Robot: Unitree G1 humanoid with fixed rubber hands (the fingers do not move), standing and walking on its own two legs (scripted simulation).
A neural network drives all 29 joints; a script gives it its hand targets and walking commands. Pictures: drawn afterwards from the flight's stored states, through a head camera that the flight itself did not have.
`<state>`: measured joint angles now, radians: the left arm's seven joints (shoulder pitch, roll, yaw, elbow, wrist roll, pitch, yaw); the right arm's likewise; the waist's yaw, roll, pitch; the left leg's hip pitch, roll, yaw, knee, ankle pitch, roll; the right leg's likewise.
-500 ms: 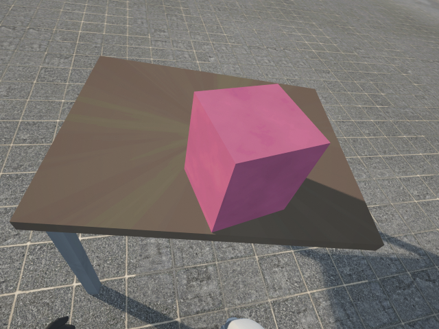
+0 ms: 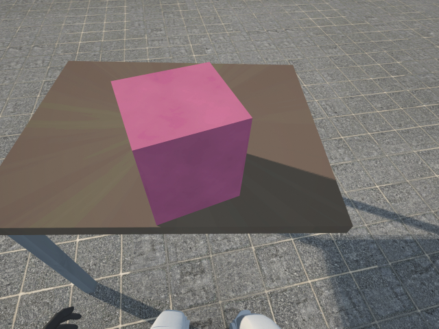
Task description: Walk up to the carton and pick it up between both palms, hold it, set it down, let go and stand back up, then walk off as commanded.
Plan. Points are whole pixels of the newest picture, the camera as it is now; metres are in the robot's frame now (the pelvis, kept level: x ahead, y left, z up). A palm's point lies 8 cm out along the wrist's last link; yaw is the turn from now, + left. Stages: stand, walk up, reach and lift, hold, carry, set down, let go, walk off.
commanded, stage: walk up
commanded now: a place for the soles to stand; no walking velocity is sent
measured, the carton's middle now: (182, 145) +0.49 +0.11 +0.04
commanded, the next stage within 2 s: none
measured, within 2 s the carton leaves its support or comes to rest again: neither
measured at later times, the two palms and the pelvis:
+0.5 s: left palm out of the picture +0.10 +0.37 -0.08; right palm out of the picture +0.03 -0.27 -0.05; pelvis -0.02 +0.06 +0.01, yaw +0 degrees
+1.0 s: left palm out of the picture +0.09 +0.34 -0.07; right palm out of the picture +0.06 -0.28 -0.06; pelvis +0.00 +0.03 +0.01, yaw -1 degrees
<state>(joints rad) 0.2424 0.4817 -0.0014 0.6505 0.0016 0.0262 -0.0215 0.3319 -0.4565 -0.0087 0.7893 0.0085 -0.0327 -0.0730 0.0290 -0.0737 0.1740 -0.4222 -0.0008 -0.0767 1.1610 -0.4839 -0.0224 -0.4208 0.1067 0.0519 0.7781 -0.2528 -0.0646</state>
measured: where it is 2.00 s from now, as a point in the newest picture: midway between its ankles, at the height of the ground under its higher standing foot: outside the picture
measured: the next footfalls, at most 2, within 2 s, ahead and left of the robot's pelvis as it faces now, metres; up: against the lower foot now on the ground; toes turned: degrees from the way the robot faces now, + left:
left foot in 0.30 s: +0.08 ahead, +0.16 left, +0.00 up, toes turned -4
right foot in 0.68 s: +0.02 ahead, -0.07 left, +0.00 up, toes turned +4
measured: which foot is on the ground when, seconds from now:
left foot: up 0.00-0.28, down 0.30-1.00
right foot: down 0.00-0.38, up 0.40-0.66, down 0.68-1.00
